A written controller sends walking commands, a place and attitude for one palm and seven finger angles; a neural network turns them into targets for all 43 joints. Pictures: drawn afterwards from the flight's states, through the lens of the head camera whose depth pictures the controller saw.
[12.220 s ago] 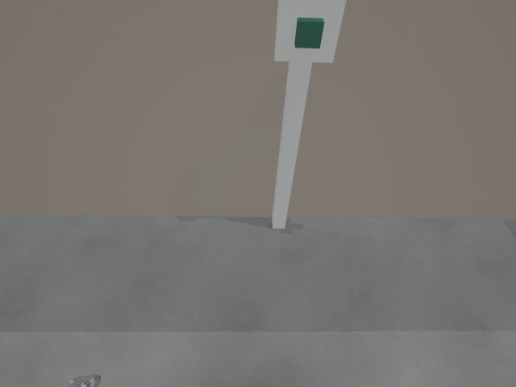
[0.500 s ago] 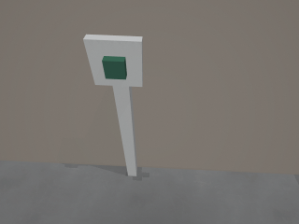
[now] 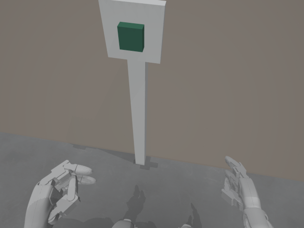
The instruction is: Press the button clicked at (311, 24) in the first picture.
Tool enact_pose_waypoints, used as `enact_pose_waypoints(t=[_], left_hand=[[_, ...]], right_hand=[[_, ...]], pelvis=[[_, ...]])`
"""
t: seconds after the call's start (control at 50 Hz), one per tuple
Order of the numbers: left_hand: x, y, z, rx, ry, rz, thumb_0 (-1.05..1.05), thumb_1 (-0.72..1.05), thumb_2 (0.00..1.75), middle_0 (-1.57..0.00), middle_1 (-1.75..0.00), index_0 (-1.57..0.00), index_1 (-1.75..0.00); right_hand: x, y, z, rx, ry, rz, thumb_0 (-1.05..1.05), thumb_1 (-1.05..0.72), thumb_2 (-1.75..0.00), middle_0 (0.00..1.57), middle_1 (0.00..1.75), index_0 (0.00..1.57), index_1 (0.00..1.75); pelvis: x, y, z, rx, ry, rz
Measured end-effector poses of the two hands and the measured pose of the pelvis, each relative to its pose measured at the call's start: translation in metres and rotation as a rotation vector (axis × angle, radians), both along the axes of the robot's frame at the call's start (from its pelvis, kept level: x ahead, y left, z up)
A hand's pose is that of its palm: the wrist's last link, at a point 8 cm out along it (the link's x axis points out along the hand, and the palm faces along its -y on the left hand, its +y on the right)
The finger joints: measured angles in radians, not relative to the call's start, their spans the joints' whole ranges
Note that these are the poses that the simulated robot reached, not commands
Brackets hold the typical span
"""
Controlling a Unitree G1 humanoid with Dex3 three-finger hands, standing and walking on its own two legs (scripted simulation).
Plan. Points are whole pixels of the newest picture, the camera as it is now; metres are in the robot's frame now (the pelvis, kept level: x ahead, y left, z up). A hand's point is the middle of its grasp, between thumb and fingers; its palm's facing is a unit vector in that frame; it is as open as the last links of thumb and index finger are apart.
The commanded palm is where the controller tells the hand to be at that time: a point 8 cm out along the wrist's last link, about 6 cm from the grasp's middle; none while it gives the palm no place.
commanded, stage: raise the hand and make a fist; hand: left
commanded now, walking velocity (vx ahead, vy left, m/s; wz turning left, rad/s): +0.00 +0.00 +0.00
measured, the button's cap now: (131, 36) +0.54 +0.13 +0.22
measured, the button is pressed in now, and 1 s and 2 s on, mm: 0 0 0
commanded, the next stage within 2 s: aim a knuckle at the button in 1.42 s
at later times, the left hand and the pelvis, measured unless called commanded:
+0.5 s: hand (71, 157) +0.22 +0.20 +0.13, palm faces -0.01 -1.00 -0.07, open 3.1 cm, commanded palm +0.19 +0.25 +0.15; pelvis +0.02 +0.02 +0.04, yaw -1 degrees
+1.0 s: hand (44, 118) +0.26 +0.23 +0.21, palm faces +0.01 -1.00 -0.09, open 3.1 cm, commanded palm +0.22 +0.28 +0.22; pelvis +0.02 +0.02 +0.06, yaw -1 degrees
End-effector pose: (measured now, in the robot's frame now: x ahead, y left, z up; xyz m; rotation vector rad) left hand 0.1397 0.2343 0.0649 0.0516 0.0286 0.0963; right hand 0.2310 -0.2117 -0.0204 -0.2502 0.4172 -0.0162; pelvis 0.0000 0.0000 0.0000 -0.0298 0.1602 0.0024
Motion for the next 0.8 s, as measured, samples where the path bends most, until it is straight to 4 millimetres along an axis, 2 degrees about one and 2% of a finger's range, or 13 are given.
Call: enact_pose_waypoints(t=[0.06,0.14,0.24,0.32,0.4,0.5,0.66,0.8], left_hand=[[0.018,-0.006,0.015,0.013,-0.066,-0.079,0.02,0.91,0.9,-0.84,-1.01,-0.85,-1.0],[0.044,-0.011,0.023,0.007,-0.018,-0.17,0.02,0.91,0.9,-0.95,-1.13,-0.96,-1.12],[0.058,-0.001,0.034,-0.001,0.042,-0.137,0.02,0.9,0.9,-1.09,-1.27,-1.1,-1.27],[0.059,0.008,0.047,0.014,0.014,-0.107,0.02,0.9,0.9,-1.18,-1.38,-1.19,-1.37],[0.06,0.013,0.057,0.021,-0.017,-0.11,0.02,0.91,0.9,-1.24,-1.44,-1.25,-1.44],[0.065,0.017,0.067,0.02,-0.036,-0.113,0.02,0.9,0.9,-1.28,-1.48,-1.28,-1.47],[0.075,0.028,0.094,0.034,-0.083,-0.099,0.02,0.9,0.9,-1.29,-1.5,-1.3,-1.49],[0.082,0.041,0.115,0.037,-0.089,-0.095,0.02,0.9,0.9,-1.3,-1.5,-1.3,-1.49]], right_hand=[[-0.016,0.013,-0.021,0.039,0.077,0.012,0.01,-0.9,-0.9,0.2,0.3,0.2,0.3],[-0.048,0.018,-0.038,0.095,0.184,-0.049,0.01,-0.9,-0.9,0.21,0.3,0.21,0.3],[-0.081,0.006,-0.039,0.108,0.25,-0.153,0.01,-0.9,-0.9,0.21,0.3,0.21,0.3],[-0.092,-0.009,-0.032,0.068,0.254,-0.185,0.01,-0.9,-0.9,0.21,0.3,0.21,0.3],[-0.088,-0.021,-0.022,0.026,0.222,-0.191,0.02,-0.9,-0.9,0.21,0.3,0.21,0.3],[-0.068,-0.022,-0.004,0.003,0.143,-0.177,0.02,-0.9,-0.9,0.2,0.3,0.2,0.3],[-0.032,0.005,0.02,0.037,0.031,-0.093,0.01,-0.9,-0.9,0.2,0.3,0.2,0.3],[-0.02,0.029,0.025,0.068,0.024,-0.029,0.01,-0.9,-0.9,0.2,0.3,0.21,0.3]], pelvis=[[-0.002,0.0,0.0,-0.008,0.0,0.008],[0.0,0.001,0.007,-0.003,-0.007,-0.002],[0.007,0.004,0.02,0.01,-0.025,-0.023],[0.011,0.008,0.026,0.011,-0.038,-0.027],[0.013,0.012,0.03,0.009,-0.051,-0.025],[0.016,0.015,0.035,0.007,-0.071,-0.023],[0.022,0.02,0.044,0.004,-0.116,-0.016],[0.024,0.022,0.051,0.004,-0.149,-0.011]])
